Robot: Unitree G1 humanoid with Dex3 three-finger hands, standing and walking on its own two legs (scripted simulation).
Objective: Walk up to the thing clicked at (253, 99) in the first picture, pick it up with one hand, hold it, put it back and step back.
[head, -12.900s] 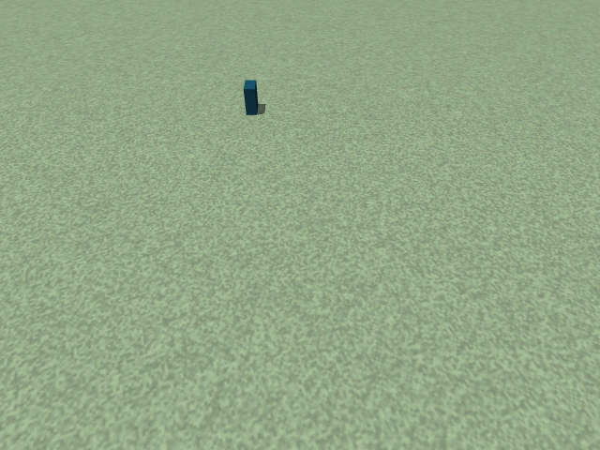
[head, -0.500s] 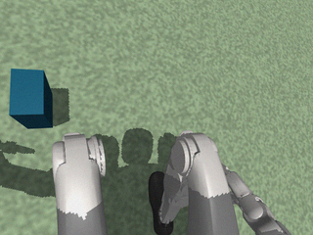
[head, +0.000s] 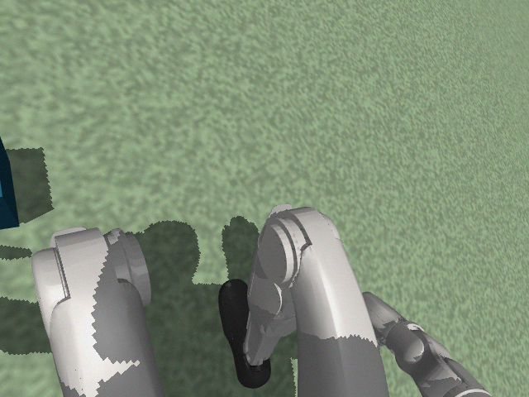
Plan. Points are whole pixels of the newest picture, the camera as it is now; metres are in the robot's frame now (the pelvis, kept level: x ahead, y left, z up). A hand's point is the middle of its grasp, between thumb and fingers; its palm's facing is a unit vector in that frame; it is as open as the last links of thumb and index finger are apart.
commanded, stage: close in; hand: left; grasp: from the side
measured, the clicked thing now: out of the picture +0.43 +0.30 -0.19
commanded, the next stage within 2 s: rest palm in 0.42 s
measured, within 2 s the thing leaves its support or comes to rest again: neither
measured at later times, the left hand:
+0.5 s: hand out of the picture +0.38 +0.32 -0.16, palm faces +0.50 -0.87 +0.00, open 17.5 cm
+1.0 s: hand out of the picture +0.39 +0.31 -0.17, palm faces +0.47 -0.88 -0.01, open 14.7 cm
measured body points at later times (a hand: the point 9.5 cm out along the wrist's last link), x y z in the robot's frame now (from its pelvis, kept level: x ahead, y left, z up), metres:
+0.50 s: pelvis +0.00 +0.00 +0.00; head +0.20 +0.19 +0.35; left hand +0.35 +0.36 -0.16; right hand +0.18 -0.24 -0.03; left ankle +0.09 +0.13 -0.24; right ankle +0.14 -0.13 -0.24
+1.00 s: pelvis +0.00 +0.00 +0.00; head +0.21 +0.19 +0.34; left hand +0.36 +0.35 -0.17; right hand +0.18 -0.24 -0.03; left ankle +0.09 +0.13 -0.24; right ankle +0.14 -0.13 -0.24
